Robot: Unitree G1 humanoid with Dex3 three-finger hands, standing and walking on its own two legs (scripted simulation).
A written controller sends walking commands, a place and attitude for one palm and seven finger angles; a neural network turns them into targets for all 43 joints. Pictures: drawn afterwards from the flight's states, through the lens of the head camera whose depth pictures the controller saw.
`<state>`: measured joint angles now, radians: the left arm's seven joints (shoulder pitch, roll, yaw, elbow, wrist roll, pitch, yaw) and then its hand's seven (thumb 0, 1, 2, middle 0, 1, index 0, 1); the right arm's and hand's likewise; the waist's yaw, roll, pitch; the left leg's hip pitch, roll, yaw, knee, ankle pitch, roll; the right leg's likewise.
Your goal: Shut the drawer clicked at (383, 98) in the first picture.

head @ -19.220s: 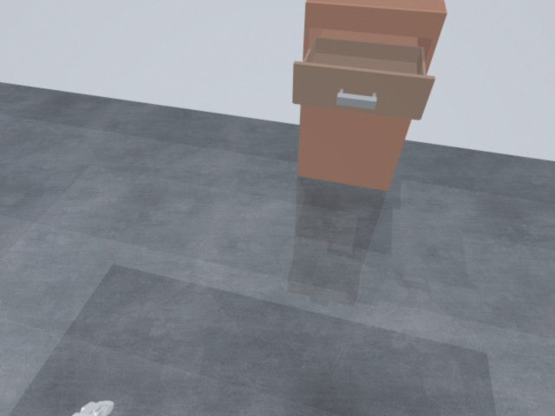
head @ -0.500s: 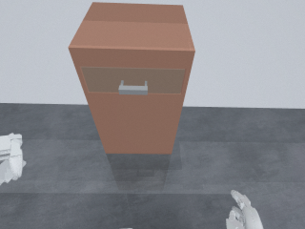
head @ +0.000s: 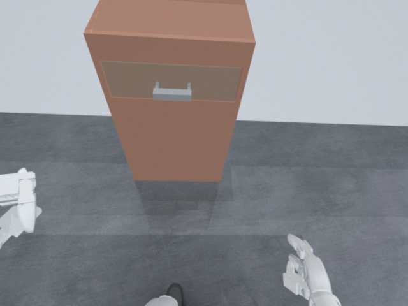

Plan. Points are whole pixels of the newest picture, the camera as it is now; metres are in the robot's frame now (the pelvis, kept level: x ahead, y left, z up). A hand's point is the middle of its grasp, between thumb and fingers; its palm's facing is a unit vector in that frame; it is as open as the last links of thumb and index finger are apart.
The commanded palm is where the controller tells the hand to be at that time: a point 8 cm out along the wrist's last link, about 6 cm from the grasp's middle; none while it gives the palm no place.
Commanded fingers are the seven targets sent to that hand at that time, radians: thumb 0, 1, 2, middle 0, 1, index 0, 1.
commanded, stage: step back with the hand held close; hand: left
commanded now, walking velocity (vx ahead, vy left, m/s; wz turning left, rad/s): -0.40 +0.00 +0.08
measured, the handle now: (172, 90) +0.73 +0.17 -0.08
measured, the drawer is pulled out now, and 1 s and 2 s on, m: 0.00 0.00 0.00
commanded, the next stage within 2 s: stop stepping back and stand still in 0.02 s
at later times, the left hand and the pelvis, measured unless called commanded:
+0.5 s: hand out of the picture +0.07 +0.22 +0.16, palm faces +0.33 -0.85 -0.42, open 3.2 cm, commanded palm +0.02 +0.27 +0.18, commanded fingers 0.00 0.90 0.90 -1.40 -1.60 -1.40 -1.60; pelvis -0.11 -0.01 +0.00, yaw +0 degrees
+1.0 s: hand out of the picture +0.05 +0.27 +0.16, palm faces +0.42 -0.82 -0.38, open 3.2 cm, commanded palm -0.01 +0.30 +0.18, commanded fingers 0.00 0.90 0.90 -1.40 -1.60 -1.40 -1.60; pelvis -0.14 +0.02 -0.01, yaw +1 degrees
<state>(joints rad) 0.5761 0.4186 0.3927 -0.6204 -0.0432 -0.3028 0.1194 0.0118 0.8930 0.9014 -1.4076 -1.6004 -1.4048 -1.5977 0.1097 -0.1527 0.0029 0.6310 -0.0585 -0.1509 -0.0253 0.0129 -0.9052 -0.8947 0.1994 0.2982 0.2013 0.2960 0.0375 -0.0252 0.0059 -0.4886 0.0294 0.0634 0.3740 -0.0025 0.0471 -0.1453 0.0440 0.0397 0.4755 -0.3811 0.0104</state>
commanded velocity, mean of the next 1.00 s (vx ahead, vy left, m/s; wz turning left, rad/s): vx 0.09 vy -0.02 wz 0.01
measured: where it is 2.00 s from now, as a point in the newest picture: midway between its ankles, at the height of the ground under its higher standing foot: outside the picture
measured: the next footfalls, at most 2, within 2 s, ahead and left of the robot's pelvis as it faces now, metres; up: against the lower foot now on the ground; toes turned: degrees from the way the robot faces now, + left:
right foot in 0.04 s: -0.07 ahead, -0.08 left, +0.00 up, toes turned -1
left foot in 0.24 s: +0.02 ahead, +0.07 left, +0.00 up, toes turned +1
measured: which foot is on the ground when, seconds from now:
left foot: down 0.00-0.08, up 0.10-0.22, down 0.24-0.74, up 0.76-0.92, down 0.94-1.00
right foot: up 0.00-0.02, down 0.04-1.00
